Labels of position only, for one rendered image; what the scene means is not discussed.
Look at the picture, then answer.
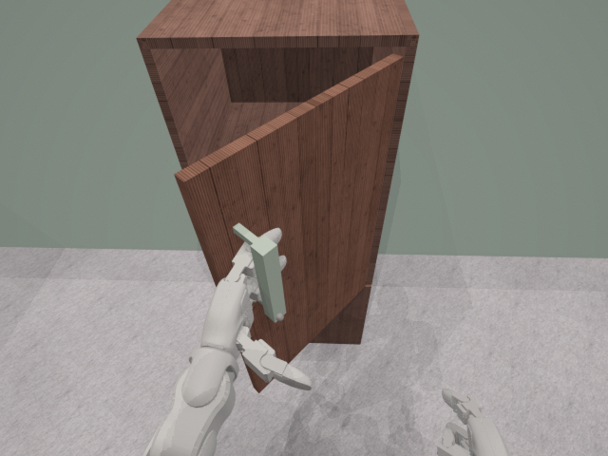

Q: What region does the robot left hand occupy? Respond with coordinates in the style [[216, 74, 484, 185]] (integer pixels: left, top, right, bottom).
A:
[[200, 228, 312, 390]]

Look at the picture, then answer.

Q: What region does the robot right hand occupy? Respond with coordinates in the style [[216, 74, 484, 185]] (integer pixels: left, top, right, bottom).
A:
[[437, 389, 510, 456]]

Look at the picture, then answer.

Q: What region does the handle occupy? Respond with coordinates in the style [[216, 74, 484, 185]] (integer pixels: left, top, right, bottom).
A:
[[233, 223, 286, 323]]

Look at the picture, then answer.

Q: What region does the cupboard door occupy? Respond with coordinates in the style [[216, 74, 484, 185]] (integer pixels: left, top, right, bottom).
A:
[[174, 53, 404, 393]]

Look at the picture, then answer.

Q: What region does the left robot forearm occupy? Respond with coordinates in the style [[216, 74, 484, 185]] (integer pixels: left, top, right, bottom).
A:
[[142, 347, 239, 456]]

